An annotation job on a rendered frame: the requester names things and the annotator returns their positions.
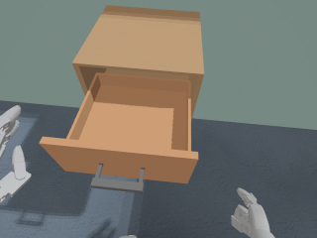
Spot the drawer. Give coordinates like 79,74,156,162
39,72,199,184

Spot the cabinet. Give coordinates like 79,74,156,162
72,5,204,121

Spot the right robot hand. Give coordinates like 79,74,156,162
231,187,270,237

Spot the handle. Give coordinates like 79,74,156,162
91,163,145,193

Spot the left robot hand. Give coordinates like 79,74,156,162
0,105,32,203

